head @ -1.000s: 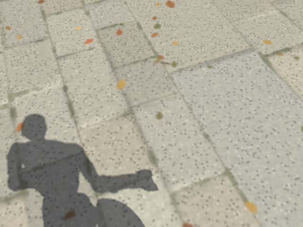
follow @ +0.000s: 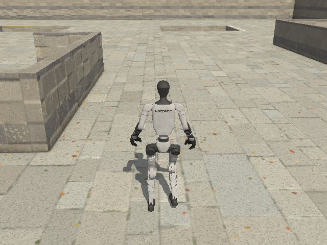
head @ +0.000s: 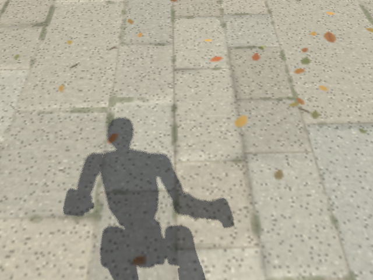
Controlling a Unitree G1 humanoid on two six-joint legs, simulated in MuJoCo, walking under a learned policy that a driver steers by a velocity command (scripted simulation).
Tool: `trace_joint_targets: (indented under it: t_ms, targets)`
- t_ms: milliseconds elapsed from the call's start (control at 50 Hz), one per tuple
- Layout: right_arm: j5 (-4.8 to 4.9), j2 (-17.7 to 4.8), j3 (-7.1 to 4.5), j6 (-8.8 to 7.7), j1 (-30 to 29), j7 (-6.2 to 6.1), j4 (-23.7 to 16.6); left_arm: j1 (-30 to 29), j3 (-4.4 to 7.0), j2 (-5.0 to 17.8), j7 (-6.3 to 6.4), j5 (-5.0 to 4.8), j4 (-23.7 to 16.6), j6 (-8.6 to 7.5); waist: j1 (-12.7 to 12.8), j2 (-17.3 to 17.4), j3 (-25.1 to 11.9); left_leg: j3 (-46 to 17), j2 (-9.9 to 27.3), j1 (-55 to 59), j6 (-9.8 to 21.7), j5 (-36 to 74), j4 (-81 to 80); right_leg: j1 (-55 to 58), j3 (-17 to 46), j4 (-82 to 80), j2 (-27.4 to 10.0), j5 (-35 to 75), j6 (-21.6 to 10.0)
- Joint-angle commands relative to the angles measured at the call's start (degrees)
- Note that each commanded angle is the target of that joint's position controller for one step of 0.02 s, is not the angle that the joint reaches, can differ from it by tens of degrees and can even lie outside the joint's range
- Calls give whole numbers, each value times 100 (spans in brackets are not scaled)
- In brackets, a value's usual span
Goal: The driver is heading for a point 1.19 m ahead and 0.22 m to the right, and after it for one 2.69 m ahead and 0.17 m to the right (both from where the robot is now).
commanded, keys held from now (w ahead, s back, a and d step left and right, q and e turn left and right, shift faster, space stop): e+shift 0.52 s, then q+shift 0.20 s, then w+q+shift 0.28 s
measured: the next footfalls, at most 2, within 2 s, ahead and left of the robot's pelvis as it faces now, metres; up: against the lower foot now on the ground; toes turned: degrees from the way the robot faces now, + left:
right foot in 0.22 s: +0.04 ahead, -0.16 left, +0.00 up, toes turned -15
left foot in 0.66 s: +0.18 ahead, +0.02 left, +0.00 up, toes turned -38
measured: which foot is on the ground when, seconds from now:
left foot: down 0.00-0.22, up 0.24-0.64, down 0.66-0.86, up 0.88-1.00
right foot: up 0.00-0.20, down 0.22-1.00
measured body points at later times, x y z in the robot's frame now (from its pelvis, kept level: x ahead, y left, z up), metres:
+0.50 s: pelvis +0.02 -0.06 +0.01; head +0.06 -0.10 +0.45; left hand +0.29 +0.14 -0.06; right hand +0.08 -0.39 -0.09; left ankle +0.14 +0.07 -0.68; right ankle +0.01 -0.15 -0.73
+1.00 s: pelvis +0.12 -0.06 +0.01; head +0.14 -0.07 +0.46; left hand +0.29 +0.19 -0.10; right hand +0.17 -0.38 -0.08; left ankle +0.19 +0.05 -0.67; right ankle +0.00 -0.14 -0.73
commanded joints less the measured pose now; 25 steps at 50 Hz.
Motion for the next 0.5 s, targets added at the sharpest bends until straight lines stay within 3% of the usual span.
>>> trace_joint_targets:
  t_ms: [20, 100, 160, 200, 220, 240, 260, 280, 300, 320, 340, 380, 440, 500]
  targets:
    - [112, -705, -141, -78, -523, -107, -515, 8, 122, 421, -78, -6, -426, 33, 90, 635, -440, -1183, 1959, 1024, 1171, 3267, -732, -1156, -243, 1154, -747, 44, 295]
    - [54, -999, -230, 52, -328, -100, -432, -368, -32, 188, -238, -25, -706, 62, -205, 989, -494, -151, 1676, 900, 1045, 3165, -706, -481, -803, -63, -887, 504, 285]
    - [168, -1202, -307, 26, -267, 26, -379, -177, 56, 416, -241, -13, -720, 116, -161, 1096, -650, 177, 1849, 781, 895, 3040, -422, 288, -1213, -1024, -686, 723, 106]
    - [284, -1058, -280, -54, -278, 113, -320, 310, 180, 544, -168, 10, -576, 184, 124, 906, -774, 615, 1734, 468, 514, 2680, 395, 1220, -1372, -2028, -388, 1409, -156]
    - [243, -863, -236, -113, 51, 166, -209, 810, 341, 880, -66, 33, -471, 176, 318, 214, -944, 986, 1355, -292, 91, 1996, 1547, 2339, -822, -2629, -386, 2453, -474]
    - [-81, -377, -72, -143, -91, 176, -560, 1005, 525, 1791, 38, 45, -634, 111, 179, -1780, -926, 1055, 475, -2448, -512, -1865, 3491, 3537, 1882, -2778, -1978, 5276, -1380]
    - [-87, -552, -58, -174, -611, 132, -762, 950, 435, 1721, -60, 311, -784, -89, 489, -1513, -1702, -281, -4, -2998, -584, -2489, 4495, 3383, 3219, -3155, -2718, 5114, -2481]
    - [70, -777, -99, -167, -865, 91, -764, 816, 356, 1418, -100, 321, -732, -213, 518, -850, -1451, -568, 138, -3034, -483, -2102, 4678, 3142, 2754, -3314, -2514, 4331, -2351]
    - [93, -790, -99, -172, -903, 51, -746, 619, 308, 1208, -48, 182, -642, -263, 336, -566, -1059, -607, 230, -3046, -375, -1582, 4401, 2857, 2321, -3323, -2137, 3684, -2004]
    - [41, -806, -108, -158, -819, -5, -644, 330, 254, 1036, 21, 51, -657, -225, 171, -271, -879, -644, 332, -2957, -363, -1142, 4013, 2611, 2022, -3310, -1867, 3340, -1711]
    - [12, -864, -129, -137, -754, -20, -610, 13, 204, 964, 87, 14, -719, -167, 0, -297, -797, -663, 320, -2603, -386, -820, 3630, 2210, 1756, -3306, -1654, 3354, -1554]
    - [21, -716, -83, -133, -636, 44, -501, -116, 196, 955, 181, 95, -770, -92, -97, -335, -902, -565, 66, -2135, -486, -415, 3205, 1923, 1567, -3273, -1403, 3626, -1484]
    - [69, -530, 7, -121, -676, 77, -421, -6, 233, 1007, 252, 47, -714, -43, -40, -308, -979, -633, -170, -1868, -584, -162, 2260, 1901, 1719, -3184, -1252, 3360, -1408]
    - [95, -553, 18, -107, -794, 107, -412, -54, 255, 1042, 269, 38, -719, 7, 9, -535, -876, -726, -311, -1567, -584, -3, 1635, 1636, 2063, -3160, -1125, 2711, -1302]
Velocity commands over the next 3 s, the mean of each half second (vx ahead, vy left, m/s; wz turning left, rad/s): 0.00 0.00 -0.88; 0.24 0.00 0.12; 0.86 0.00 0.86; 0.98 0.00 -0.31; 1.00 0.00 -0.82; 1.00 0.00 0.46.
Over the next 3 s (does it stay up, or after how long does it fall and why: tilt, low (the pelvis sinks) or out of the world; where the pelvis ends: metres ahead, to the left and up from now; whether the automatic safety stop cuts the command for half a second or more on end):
stays up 1.92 -0.24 -0.03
